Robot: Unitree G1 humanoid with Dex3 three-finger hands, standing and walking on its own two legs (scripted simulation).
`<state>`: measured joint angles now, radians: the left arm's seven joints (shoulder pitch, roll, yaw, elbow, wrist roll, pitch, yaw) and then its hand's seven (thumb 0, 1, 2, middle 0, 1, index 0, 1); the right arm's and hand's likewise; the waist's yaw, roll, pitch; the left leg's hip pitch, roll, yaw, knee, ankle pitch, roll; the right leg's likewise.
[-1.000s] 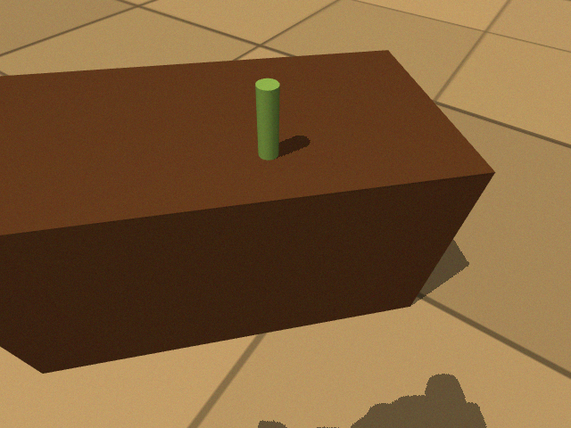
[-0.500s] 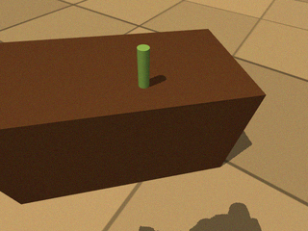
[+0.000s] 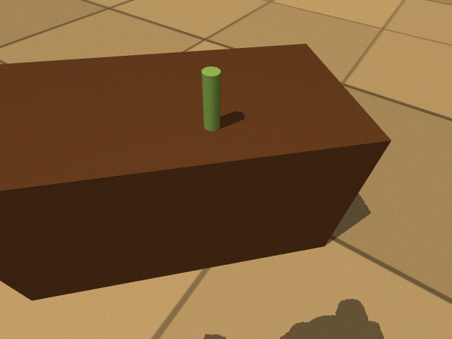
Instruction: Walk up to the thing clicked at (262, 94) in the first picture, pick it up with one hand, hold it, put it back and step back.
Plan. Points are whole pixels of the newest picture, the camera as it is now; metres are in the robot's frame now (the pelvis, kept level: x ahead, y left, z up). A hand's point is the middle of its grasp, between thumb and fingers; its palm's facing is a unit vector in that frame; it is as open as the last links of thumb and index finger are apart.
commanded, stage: stand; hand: right
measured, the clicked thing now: (211, 100) +0.74 +0.04 +0.01
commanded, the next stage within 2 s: walk up in 0.12 s
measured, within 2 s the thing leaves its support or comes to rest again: neither
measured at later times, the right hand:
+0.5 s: hand out of the picture +0.14 -0.18 -0.16, palm faces -0.12 +0.91 -0.40, open 7.4 cm
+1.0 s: hand (263, 277) +0.30 -0.09 -0.19, palm faces -0.21 +0.92 -0.34, open 7.4 cm
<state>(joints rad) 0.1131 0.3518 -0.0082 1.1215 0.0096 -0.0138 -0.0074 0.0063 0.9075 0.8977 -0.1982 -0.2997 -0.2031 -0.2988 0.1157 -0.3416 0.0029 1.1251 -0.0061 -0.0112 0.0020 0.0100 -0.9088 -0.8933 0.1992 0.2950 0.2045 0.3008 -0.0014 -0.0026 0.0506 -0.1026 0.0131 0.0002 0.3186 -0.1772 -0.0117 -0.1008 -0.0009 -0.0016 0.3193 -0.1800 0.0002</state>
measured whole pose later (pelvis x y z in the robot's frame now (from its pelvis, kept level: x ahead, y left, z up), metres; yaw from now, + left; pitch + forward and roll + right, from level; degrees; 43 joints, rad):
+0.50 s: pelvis +0.06 +0.10 -0.04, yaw +7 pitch -3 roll -1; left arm 0.27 0.48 0.10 0.97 0.04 -0.04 0.00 0.01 0.90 0.90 -0.20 -0.30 -0.21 -0.30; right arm 0.26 -0.42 -0.13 0.94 -0.04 0.03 0.10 0.01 -0.91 -0.89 0.20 0.29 0.20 0.30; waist 0.00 -0.02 0.11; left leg -0.38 0.08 0.02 0.71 -0.26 -0.03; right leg -0.11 -0.19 -0.06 0.67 -0.46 0.01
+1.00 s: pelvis +0.19 +0.14 -0.03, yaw +12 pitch -3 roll +1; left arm 0.16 0.34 0.03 0.89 0.02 -0.02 -0.01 0.01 0.91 0.90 -0.20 -0.30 -0.20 -0.30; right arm 0.25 -0.38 -0.03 0.86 0.02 0.00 -0.02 0.01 -0.91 -0.89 0.20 0.30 0.20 0.30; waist 0.00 0.04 0.15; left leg -0.28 -0.04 -0.05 0.88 -0.57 0.02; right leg -0.38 -0.02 -0.06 0.65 -0.22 -0.04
